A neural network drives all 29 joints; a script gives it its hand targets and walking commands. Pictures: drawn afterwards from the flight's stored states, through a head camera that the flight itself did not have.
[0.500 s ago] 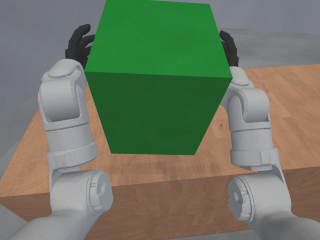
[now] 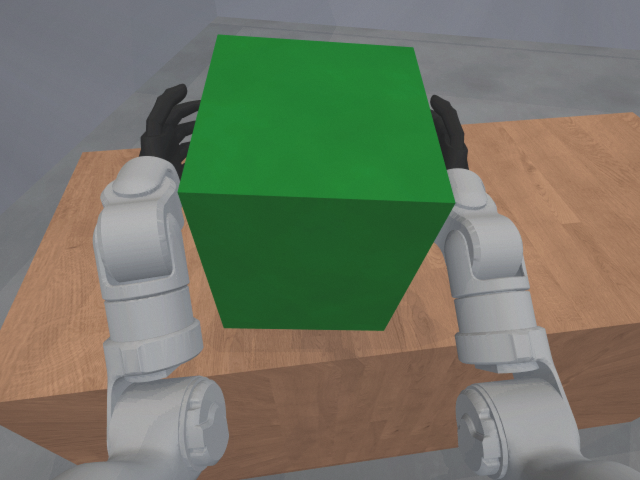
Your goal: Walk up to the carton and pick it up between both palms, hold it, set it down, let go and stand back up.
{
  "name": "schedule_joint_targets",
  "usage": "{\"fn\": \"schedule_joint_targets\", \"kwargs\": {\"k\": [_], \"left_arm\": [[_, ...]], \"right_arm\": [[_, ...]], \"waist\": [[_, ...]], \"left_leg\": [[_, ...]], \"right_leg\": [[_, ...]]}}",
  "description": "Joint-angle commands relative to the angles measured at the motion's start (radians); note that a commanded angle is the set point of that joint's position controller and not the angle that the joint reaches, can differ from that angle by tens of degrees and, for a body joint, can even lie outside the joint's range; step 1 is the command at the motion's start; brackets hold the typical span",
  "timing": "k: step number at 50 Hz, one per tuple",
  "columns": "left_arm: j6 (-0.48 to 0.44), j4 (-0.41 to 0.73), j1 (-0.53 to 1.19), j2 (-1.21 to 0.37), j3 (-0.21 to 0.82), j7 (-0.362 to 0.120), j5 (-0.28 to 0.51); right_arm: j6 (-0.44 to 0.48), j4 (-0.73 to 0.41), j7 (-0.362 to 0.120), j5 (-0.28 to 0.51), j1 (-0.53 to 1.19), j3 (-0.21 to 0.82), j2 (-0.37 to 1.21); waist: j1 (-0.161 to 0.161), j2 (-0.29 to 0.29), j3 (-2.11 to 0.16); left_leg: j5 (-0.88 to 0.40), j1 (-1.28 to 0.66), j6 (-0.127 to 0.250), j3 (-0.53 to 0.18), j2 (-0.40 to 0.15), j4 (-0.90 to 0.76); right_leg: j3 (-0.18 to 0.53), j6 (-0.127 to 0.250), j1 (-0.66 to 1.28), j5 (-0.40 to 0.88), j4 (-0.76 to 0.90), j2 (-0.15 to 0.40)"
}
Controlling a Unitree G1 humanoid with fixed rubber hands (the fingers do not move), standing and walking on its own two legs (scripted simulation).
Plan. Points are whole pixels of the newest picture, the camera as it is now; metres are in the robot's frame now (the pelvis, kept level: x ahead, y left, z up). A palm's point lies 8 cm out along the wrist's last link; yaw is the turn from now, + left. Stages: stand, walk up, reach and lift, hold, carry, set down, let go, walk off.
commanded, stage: set down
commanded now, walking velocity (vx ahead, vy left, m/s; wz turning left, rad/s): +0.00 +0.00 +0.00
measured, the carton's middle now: (310, 199) +0.38 -0.02 +0.18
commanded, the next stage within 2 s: none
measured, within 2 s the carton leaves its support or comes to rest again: neither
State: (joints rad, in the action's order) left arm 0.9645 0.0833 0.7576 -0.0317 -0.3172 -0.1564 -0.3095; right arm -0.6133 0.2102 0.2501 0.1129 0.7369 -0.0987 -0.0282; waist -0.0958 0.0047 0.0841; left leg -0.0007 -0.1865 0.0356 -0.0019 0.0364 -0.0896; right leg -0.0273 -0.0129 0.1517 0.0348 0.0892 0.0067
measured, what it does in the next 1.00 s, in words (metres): stands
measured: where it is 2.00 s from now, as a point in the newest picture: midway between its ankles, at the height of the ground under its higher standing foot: outside the picture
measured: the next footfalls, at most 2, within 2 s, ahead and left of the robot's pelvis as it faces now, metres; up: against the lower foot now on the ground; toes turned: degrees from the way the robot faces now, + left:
none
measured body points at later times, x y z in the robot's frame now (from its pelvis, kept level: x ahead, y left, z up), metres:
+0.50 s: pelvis +0.00 +0.00 +0.00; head +0.01 +0.00 +0.45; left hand +0.41 +0.13 +0.20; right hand +0.40 -0.17 +0.18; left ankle -0.02 +0.09 -0.76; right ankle +0.00 -0.12 -0.76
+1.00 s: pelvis +0.01 +0.01 +0.00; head +0.01 +0.01 +0.45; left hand +0.43 +0.13 +0.16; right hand +0.41 -0.16 +0.15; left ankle -0.02 +0.09 -0.76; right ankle +0.00 -0.12 -0.76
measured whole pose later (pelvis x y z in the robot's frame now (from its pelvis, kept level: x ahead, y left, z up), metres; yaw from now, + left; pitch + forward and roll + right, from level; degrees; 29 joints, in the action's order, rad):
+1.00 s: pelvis +0.01 +0.01 +0.00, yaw +0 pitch +1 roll +0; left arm 0.50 -0.44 0.78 -0.07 -0.38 -0.10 -0.31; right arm -0.30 0.58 0.14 -0.16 0.76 -0.31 0.05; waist -0.06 0.00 -0.01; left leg -0.01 -0.07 0.05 0.00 0.05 -0.09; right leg -0.03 -0.02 0.03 0.05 0.09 0.02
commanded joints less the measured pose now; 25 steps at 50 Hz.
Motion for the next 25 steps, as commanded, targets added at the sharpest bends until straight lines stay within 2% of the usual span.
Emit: {"fn": "schedule_joint_targets", "kwargs": {"k": [1, 10, 25], "left_arm": [[-0.062, 0.085, 0.47, -0.236, 0.254, -0.124, 0.138], [-0.141, 0.033, 0.51, -0.257, 0.253, -0.097, 0.129], [-0.263, -0.109, 0.518, -0.281, 0.215, -0.069, 0.101]], "right_arm": [[0.084, -0.19, -0.102, 0.068, 0.578, 0.217, 0.249], [0.143, -0.131, -0.137, 0.012, 0.598, 0.189, 0.272], [0.222, -0.017, -0.17, -0.053, 0.594, 0.162, 0.328]], "waist": [[0.007, 0.004, -0.456], [0.001, 0.013, -0.521], [0.022, -0.002, -0.543]], "left_leg": [[-0.375, 0.046, -0.049, 0.028, -0.012, 0.0], [-0.379, 0.01, -0.058, 0.029, -0.012, 0.0], [-0.367, 0.066, -0.04, 0.032, -0.006, -0.008]], "right_leg": [[0.02, -0.035, 0.261, 0.226, -0.059, -0.039], [0.018, -0.025, 0.22, 0.202, -0.044, -0.039], [0.033, -0.019, 0.24, 0.262, -0.054, -0.029]]}}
